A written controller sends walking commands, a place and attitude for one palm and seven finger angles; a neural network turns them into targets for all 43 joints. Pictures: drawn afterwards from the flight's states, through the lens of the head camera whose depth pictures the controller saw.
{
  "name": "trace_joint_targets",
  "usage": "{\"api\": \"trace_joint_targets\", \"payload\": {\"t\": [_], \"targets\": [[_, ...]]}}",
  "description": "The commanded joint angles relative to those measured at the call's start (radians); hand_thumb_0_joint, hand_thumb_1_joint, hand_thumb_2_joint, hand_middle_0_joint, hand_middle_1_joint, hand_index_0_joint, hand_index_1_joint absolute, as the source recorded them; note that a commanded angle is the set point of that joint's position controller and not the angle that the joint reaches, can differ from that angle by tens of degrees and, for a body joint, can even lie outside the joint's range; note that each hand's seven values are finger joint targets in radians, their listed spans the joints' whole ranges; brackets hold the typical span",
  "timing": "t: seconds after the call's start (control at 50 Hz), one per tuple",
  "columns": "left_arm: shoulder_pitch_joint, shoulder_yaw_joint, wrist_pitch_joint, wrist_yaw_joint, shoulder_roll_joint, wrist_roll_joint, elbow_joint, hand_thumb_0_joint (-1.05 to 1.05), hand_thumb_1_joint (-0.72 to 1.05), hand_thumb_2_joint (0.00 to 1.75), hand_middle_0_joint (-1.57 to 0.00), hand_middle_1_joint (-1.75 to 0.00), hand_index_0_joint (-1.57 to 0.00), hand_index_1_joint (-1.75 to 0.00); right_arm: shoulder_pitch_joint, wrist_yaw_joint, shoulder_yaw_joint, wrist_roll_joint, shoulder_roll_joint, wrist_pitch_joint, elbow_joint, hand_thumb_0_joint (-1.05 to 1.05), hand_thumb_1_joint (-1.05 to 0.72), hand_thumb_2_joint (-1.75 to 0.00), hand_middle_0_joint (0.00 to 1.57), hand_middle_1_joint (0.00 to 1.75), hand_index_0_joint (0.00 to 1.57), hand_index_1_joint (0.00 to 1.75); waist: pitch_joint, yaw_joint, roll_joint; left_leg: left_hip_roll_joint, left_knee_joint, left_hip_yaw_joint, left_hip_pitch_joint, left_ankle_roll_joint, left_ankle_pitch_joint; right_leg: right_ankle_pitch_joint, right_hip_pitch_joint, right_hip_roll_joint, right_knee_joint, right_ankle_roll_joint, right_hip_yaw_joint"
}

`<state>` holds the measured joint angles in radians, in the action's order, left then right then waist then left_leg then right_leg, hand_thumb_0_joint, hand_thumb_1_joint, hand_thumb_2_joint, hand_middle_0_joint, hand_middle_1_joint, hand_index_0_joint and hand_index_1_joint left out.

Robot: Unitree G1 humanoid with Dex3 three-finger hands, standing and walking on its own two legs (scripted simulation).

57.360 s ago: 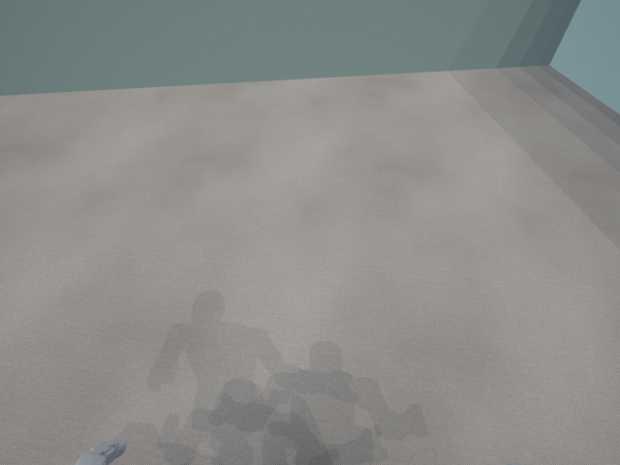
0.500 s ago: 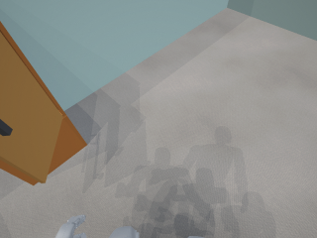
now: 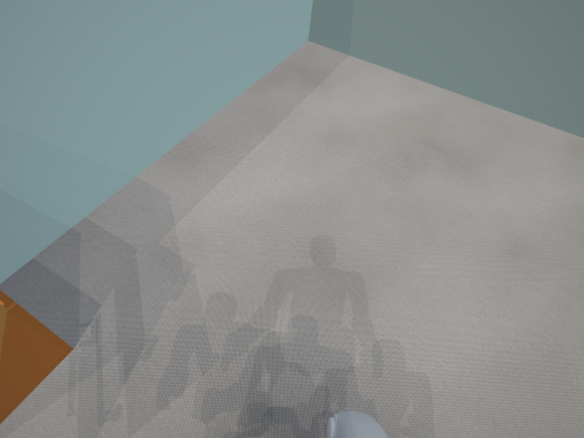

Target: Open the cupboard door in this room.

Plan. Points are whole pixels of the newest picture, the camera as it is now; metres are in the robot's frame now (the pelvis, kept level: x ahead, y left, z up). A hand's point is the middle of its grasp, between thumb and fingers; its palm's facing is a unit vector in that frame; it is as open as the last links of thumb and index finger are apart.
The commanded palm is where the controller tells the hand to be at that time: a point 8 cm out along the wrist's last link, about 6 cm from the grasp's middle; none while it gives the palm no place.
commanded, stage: walk to a spot facing it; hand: left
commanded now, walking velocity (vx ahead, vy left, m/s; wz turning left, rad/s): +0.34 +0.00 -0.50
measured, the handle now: out of the picture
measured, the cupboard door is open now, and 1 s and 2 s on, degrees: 49 49 49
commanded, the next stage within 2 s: turn to face it in 1.14 s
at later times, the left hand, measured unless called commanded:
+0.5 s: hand (260, 318) +0.34 +0.08 -0.16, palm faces -0.17 -0.95 -0.24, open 7.1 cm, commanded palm none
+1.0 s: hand (288, 265) +0.47 +0.03 -0.19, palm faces -0.15 -0.98 -0.14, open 7.4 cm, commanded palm none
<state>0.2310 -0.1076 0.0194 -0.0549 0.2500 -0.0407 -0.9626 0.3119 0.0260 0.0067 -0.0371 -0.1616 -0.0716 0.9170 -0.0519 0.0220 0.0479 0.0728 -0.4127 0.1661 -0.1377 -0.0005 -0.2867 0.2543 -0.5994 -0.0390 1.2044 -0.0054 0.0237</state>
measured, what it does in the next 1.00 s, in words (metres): walks ahead: right foot, then left foot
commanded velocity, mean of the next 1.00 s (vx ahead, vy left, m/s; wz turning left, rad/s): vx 0.37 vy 0.00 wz -0.15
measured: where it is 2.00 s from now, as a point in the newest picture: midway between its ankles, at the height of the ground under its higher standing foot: (368, 284)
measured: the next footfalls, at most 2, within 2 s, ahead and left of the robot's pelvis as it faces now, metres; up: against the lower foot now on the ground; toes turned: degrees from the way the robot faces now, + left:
right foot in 0.28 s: +0.24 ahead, -0.14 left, +0.00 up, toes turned -16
left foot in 0.86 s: +0.57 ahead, -0.06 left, +0.00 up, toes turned -8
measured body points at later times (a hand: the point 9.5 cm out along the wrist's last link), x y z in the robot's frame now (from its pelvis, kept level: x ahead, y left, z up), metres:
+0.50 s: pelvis +0.21 -0.10 +0.00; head +0.25 -0.12 +0.44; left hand +0.34 +0.13 -0.14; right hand +0.18 -0.33 -0.16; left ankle +0.27 +0.07 -0.66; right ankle +0.21 -0.13 -0.74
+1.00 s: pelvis +0.49 -0.13 -0.01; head +0.51 -0.13 +0.44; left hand +0.48 +0.08 -0.17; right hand +0.50 -0.37 -0.16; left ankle +0.53 -0.05 -0.74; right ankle +0.37 -0.22 -0.63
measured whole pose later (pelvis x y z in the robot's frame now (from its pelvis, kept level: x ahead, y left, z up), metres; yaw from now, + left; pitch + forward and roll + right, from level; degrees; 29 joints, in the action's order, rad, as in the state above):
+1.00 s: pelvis +0.49 -0.13 -0.01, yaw -15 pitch +0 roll +1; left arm 0.39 -0.05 -0.04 -0.01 0.13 -0.03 -1.12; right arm 0.20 0.02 0.03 -0.03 -0.16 -0.08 1.02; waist -0.05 0.04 0.03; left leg 0.00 -0.54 0.14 -0.27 -0.05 -0.26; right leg 0.33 -0.44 -0.03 1.31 -0.03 0.02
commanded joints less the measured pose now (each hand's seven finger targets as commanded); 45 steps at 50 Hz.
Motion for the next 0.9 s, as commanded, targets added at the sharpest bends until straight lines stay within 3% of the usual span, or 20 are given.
{"api": "trace_joint_targets", "payload": {"t": [0.0, 0.14, 0.18, 0.22, 0.24, 0.26, 0.28, 0.3, 0.34, 0.4, 0.5, 0.6, 0.68, 0.74, 0.78, 0.8, 0.82, 0.84, 0.86, 0.88], "targets": [[-0.11, 0.029, -0.019, -0.014, -0.029, 0.01, 0.106, 0.0, 0.9, 0.9, -0.2, -0.3, -0.2, -0.3, 0.159, 0.01, 0.037, 0.008, -0.146, -0.015, 0.015, 0.0, -0.9, -0.9, 0.2, 0.3, 0.2, 0.3, 0.008, -0.047, -0.191, 0.23, 0.162, -0.06, 0.164, -0.061, 0.42, -0.075, -0.188, -0.039, -0.063, 0.01, 0.016], [-0.27, 0.044, -0.026, -0.012, -0.028, 0.016, 0.129, 0.0, 0.9, 0.9, -0.2, -0.3, -0.2, -0.3, 0.237, 0.008, 0.035, -0.005, -0.154, -0.003, 0.084, 0.0, -0.9, -0.9, 0.2, 0.3, 0.2, 0.3, -0.057, -0.079, -0.18, 0.266, 0.149, 0.027, 0.164, -0.082, 0.599, -0.06, -0.002, -0.002, -0.466, -0.044, 0.115], [-0.182, 0.037, -0.032, -0.005, -0.005, 0.018, 0.103, 0.0, 0.9, 0.9, -0.2, -0.3, -0.2, -0.3, 0.22, 0.008, 0.04, -0.003, -0.186, 0.001, 0.094, 0.0, -0.9, -0.9, 0.2, 0.3, 0.2, 0.3, -0.011, -0.032, -0.184, 0.279, 0.029, 0.058, 0.175, -0.076, 0.846, 0.006, 0.153, 0.047, -0.506, -0.079, 0.147], [0.076, 0.016, -0.049, 0.009, 0.05, 0.012, 0.024, 0.0, 0.9, 0.9, -0.2, -0.3, -0.2, -0.3, 0.152, 0.003, 0.042, 0.01, -0.2, 0.004, 0.081, 0.0, -0.9, -0.9, 0.2, 0.3, 0.2, 0.3, 0.108, 0.102, -0.143, 0.226, -0.288, 0.095, 0.03, -0.027, 0.89, -0.049, 0.544, 0.082, -0.612, -0.122, 0.145], [0.229, -0.015, -0.059, 0.023, 0.155, 0.005, -0.019, 0.0, 0.9, 0.9, -0.2, -0.3, -0.2, -0.3, 0.143, -0.01, 0.036, 0.029, -0.163, 0.0, 0.063, 0.0, -0.9, -0.9, 0.2, 0.3, 0.2, 0.3, 0.217, 0.17, 0.015, 0.138, -0.588, 0.13, -0.226, 0.011, 0.526, -0.008, 0.844, -0.107, -0.67, -0.185, -0.084], [0.298, -0.036, -0.059, 0.04, 0.245, 0.022, -0.032, 0.0, 0.9, 0.9, -0.2, -0.3, -0.2, -0.3, 0.144, -0.008, 0.031, 0.045, -0.098, 0.001, 0.026, 0.0, -0.9, -0.9, 0.2, 0.3, 0.2, 0.3, 0.32, 0.157, 0.237, -0.032, -0.952, 0.04, -0.482, 0.057, -0.307, -0.092, 0.967, -0.391, -0.839, -0.29, -0.614], [0.232, -0.034, -0.054, 0.052, 0.256, 0.041, -0.022, 0.0, 0.9, 0.9, -0.2, -0.3, -0.2, -0.3, 0.069, -0.01, 0.041, 0.039, -0.129, 0.009, 0.016, 0.0, -0.9, -0.9, 0.2, 0.3, 0.2, 0.3, 0.223, 0.134, 0.141, 0.015, -1.04, -0.13, -0.564, 0.026, -0.276, -0.029, 0.86, -0.393, -0.923, -0.29, -0.621], [0.136, -0.019, -0.055, 0.058, 0.189, 0.043, -0.005, 0.0, 0.9, 0.9, -0.2, -0.3, -0.2, -0.3, 0.024, -0.012, 0.051, 0.037, -0.116, 0.009, 0.02, 0.0, -0.9, -0.9, 0.2, 0.3, 0.2, 0.3, 0.091, 0.087, 0.056, 0.071, -1.015, -0.15, -0.585, 0.025, -0.143, -0.045, 0.715, -0.352, -0.941, -0.26, -0.481], [0.021, 0.016, -0.068, 0.061, 0.1, 0.038, 0.021, 0.0, 0.9, 0.9, -0.2, -0.3, -0.2, -0.3, 0.035, -0.011, 0.048, 0.022, -0.085, 0.024, 0.054, 0.0, -0.9, -0.9, 0.2, 0.3, 0.2, 0.3, 0.024, -0.003, -0.032, 0.112, -0.882, -0.159, -0.449, 0.038, -0.061, -0.149, 0.445, -0.27, -0.96, -0.205, -0.299], [-0.003, 0.031, -0.09, 0.057, 0.048, 0.028, 0.009, 0.0, 0.9, 0.9, -0.2, -0.3, -0.2, -0.3, 0.125, -0.019, 0.045, 0.01, -0.045, 0.055, 0.097, 0.0, -0.9, -0.9, 0.2, 0.3, 0.2, 0.3, 0.014, -0.067, 0.023, 0.098, -0.719, -0.129, -0.365, 0.049, -0.002, -0.196, 0.342, -0.188, -1.005, -0.178, -0.157], [0.09, 0.032, -0.113, 0.054, 0.017, 0.032, -0.042, 0.0, 0.9, 0.9, -0.2, -0.3, -0.2, -0.3, -0.015, -0.034, 0.054, 0.01, -0.049, 0.053, 0.051, 0.0, -0.9, -0.9, 0.2, 0.3, 0.2, 0.3, -0.001, -0.034, 0.008, 0.082, -0.567, -0.127, -0.492, 0.058, 0.12, -0.22, 0.474, -0.164, -1.036, -0.176, -0.166], [0.219, 0.045, -0.123, 0.065, 0.013, 0.033, -0.103, 0.0, 0.9, 0.9, -0.2, -0.3, -0.2, -0.3, -0.216, -0.044, 0.052, 0.019, -0.061, 0.036, -0.005, 0.0, -0.9, -0.9, 0.2, 0.3, 0.2, 0.3, -0.018, 0.016, 0.049, 0.049, -0.467, -0.106, -0.615, 0.045, 0.124, -0.614, 0.692, -0.176, -0.968, -0.145, -0.154], [0.282, 0.055, -0.12, 0.079, 0.015, 0.028, -0.137, 0.0, 0.9, 0.9, -0.2, -0.3, -0.2, -0.3, -0.33, -0.053, 0.046, 0.023, -0.054, 0.033, -0.027, 0.0, -0.9, -0.9, 0.2, 0.3, 0.2, 0.3, -0.073, 0.033, 0.057, 0.014, -0.38, -0.075, -0.587, 0.021, 0.11, -0.747, 0.724, -0.188, -0.956, -0.137, -0.149], [0.287, 0.052, -0.122, 0.085, 0.041, 0.025, -0.149, 0.0, 0.9, 0.9, -0.2, -0.3, -0.2, -0.3, -0.307, -0.048, 0.045, 0.023, -0.055, 0.026, -0.017, 0.0, -0.9, -0.9, 0.2, 0.3, 0.2, 0.3, -0.048, -0.004, 0.04, -0.061, -0.266, -0.009, -0.433, -0.014, 0.045, -1.029, 0.735, -0.185, -0.859, -0.129, -0.112], [0.265, 0.048, -0.126, 0.085, 0.056, 0.027, -0.154, 0.0, 0.9, 0.9, -0.2, -0.3, -0.2, -0.3, -0.147, -0.032, 0.05, 0.016, -0.078, 0.017, 0.043, 0.0, -0.9, -0.9, 0.2, 0.3, 0.2, 0.3, 0.027, -0.082, 0.055, -0.129, -0.18, 0.035, -0.187, -0.051, 0.078, -1.198, 0.678, -0.148, -0.683, -0.096, -0.061], [0.244, 0.049, -0.128, 0.084, 0.057, 0.031, -0.149, 0.0, 0.9, 0.9, -0.2, -0.3, -0.2, -0.3, 0.003, -0.022, 0.062, 0.01, -0.115, 0.014, 0.088, 0.0, -0.9, -0.9, 0.2, 0.3, 0.2, 0.3, 0.098, -0.151, 0.038, -0.091, -0.135, -0.011, 0.066, -0.085, 0.171, -1.082, 0.523, -0.138, -0.509, -0.073, -0.043], [0.245, 0.05, -0.13, 0.077, 0.022, 0.04, -0.13, 0.0, 0.9, 0.9, -0.2, -0.3, -0.2, -0.3, 0.16, -0.014, 0.086, -0.006, -0.207, 0.01, 0.122, 0.0, -0.9, -0.9, 0.2, 0.3, 0.2, 0.3, 0.208, -0.203, -0.086, 0.13, -0.136, -0.309, 0.329, -0.18, 0.24, -0.674, 0.272, -0.044, -0.232, -0.038, -0.006], [0.274, 0.067, -0.133, 0.065, -0.035, 0.056, -0.098, 0.0, 0.9, 0.9, -0.2, -0.3, -0.2, -0.3, 0.25, -0.005, 0.095, -0.008, -0.275, 0.008, 0.136, 0.0, -0.9, -0.9, 0.2, 0.3, 0.2, 0.3, 0.327, -0.185, -0.265, 0.409, -0.015, -0.674, 0.48, -0.319, 0.383, 0.195, 0.079, 0.083, 0.14, -0.031, 0.016], [0.188, 0.057, -0.126, 0.071, 0.0, 0.044, -0.083, 0.0, 0.9, 0.9, -0.2, -0.3, -0.2, -0.3, 0.189, -0.004, 0.089, 0.012, -0.256, 0.016, 0.129, 0.0, -0.9, -0.9, 0.2, 0.3, 0.2, 0.3, 0.224, -0.157, -0.147, 0.436, 0.085, -0.706, 0.336, -0.342, 0.284, 0.252, 0.006, 0.036, 0.265, -0.048, -0.071], [0.128, 0.051, -0.123, 0.069, -0.022, 0.032, -0.048, 0.0, 0.9, 0.9, -0.2, -0.3, -0.2, -0.3, 0.124, -0.008, 0.087, 0.014, -0.25, 0.014, 0.107, 0.0, -0.9, -0.9, 0.2, 0.3, 0.2, 0.3, 0.027, -0.131, -0.084, 0.413, 0.139, -0.675, 0.127, -0.33, 0.111, 0.218, -0.067, 0.0, 0.271, -0.037, -0.067]]}}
